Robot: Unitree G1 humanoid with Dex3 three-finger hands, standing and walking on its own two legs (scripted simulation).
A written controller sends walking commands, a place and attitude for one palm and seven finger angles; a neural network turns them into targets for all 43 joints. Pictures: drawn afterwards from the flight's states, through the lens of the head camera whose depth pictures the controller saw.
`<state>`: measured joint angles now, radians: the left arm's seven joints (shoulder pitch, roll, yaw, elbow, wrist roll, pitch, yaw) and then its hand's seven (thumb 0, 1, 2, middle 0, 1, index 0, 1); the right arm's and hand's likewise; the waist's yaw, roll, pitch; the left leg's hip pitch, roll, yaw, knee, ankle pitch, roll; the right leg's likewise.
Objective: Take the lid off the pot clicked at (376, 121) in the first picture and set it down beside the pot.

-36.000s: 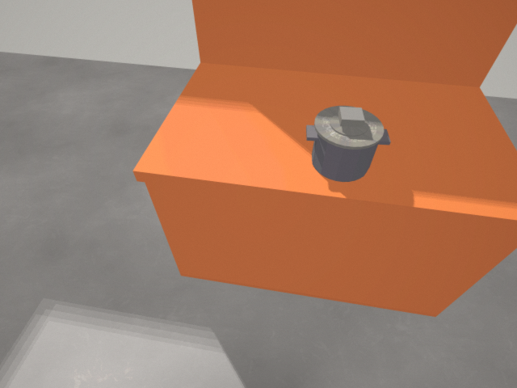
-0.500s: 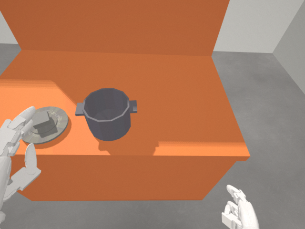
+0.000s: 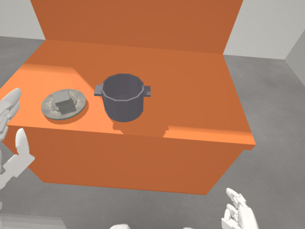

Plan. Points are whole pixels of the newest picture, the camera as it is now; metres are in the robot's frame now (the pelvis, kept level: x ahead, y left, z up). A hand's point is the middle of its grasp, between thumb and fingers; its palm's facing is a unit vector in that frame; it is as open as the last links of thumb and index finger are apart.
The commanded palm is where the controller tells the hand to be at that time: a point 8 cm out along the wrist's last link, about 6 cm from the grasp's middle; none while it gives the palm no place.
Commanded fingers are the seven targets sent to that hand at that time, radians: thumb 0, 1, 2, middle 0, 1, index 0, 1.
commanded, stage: step back with the hand held close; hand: left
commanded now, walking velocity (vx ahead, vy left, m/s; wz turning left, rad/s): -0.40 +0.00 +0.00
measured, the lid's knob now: (62, 98) +0.57 +0.39 -0.05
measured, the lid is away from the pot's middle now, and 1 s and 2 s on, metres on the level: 0.24 0.24 0.24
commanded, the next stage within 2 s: stop stepping back and stand still in 0.54 s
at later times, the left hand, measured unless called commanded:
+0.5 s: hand (25, 184) +0.15 +0.21 +0.20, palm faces +0.30 -0.85 -0.44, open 7.5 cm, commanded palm +0.08 +0.27 +0.20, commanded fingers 0.00 0.90 0.90 -0.20 -0.30 -0.20 -0.30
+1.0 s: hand out of the picture +0.01 +0.24 +0.20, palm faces +0.31 -0.81 -0.49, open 7.4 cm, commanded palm -0.03 +0.30 +0.20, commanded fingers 0.00 0.90 0.90 -0.20 -0.30 -0.20 -0.30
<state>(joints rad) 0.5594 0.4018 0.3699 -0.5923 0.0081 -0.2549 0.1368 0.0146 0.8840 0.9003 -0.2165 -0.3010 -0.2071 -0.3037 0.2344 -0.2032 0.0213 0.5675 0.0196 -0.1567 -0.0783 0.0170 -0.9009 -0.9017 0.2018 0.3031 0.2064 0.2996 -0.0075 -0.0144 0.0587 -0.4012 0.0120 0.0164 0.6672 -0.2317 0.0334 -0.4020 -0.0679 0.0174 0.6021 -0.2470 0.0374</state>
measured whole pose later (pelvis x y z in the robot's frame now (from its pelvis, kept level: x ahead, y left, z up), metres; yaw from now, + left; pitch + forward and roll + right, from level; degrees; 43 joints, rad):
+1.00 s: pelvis -0.17 +0.03 -0.02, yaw -2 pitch -3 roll -3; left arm 0.60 0.52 0.44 -0.68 -0.06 -0.23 0.09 0.01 0.88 0.90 -0.22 -0.30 -0.21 -0.30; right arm 0.31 -0.21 -0.01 0.67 0.04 -0.07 -0.01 0.02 -0.90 -0.90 0.20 0.30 0.21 0.30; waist -0.03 0.01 -0.05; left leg -0.50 0.00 -0.04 1.27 -0.43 0.03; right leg -0.41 0.02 -0.10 0.80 -0.34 -0.03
